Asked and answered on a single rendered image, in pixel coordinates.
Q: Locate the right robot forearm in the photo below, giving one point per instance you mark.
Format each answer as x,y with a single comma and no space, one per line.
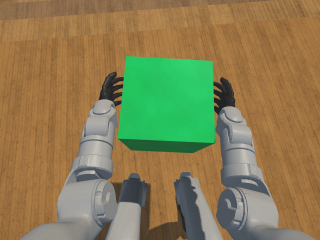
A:
238,152

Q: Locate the robot left shin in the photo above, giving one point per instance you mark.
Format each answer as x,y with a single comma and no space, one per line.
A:
132,175

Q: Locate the right robot upper arm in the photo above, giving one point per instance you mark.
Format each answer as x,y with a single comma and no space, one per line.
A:
251,215

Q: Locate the left robot hand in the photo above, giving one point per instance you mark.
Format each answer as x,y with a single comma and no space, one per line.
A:
108,89

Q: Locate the left robot upper arm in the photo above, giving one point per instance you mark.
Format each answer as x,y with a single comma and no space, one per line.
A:
83,209

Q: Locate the right robot hand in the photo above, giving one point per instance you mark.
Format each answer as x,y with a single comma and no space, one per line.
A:
226,95

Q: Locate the carton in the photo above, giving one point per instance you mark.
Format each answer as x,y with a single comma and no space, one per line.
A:
167,105

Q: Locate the left robot forearm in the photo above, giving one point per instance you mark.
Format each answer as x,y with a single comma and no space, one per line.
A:
94,159

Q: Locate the robot left thigh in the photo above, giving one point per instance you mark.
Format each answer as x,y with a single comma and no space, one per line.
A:
127,221

